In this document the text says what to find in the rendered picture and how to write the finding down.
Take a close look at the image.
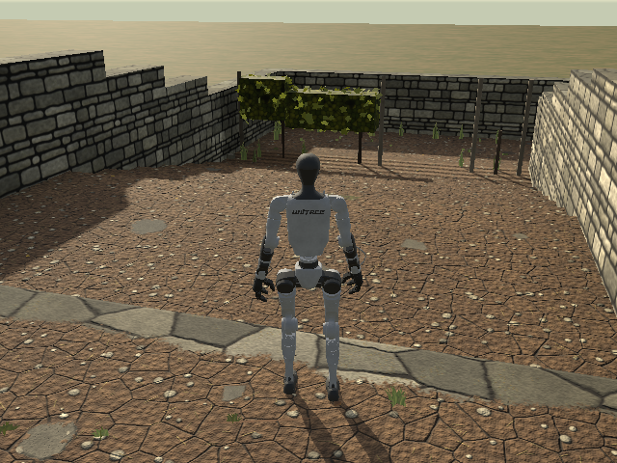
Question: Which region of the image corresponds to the robot head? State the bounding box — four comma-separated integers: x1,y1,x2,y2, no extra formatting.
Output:
292,153,325,200

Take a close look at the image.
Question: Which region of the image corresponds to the right robot upper arm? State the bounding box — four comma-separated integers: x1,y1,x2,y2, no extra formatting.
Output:
329,195,353,247

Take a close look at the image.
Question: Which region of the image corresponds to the right robot foot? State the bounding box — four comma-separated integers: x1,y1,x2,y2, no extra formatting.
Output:
326,376,339,402

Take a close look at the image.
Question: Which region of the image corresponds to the left robot upper arm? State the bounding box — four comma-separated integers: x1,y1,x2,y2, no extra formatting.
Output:
264,195,288,249

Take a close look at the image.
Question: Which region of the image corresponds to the robot right hand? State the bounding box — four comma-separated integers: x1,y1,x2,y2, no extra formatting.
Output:
341,271,363,294

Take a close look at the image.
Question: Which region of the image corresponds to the right robot forearm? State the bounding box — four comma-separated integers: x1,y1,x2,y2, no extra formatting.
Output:
342,233,361,274

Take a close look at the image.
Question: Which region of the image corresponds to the left robot forearm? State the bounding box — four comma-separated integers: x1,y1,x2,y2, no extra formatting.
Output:
255,234,274,280

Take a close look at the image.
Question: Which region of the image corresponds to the robot left hand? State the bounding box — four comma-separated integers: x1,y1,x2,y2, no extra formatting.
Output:
253,277,275,302

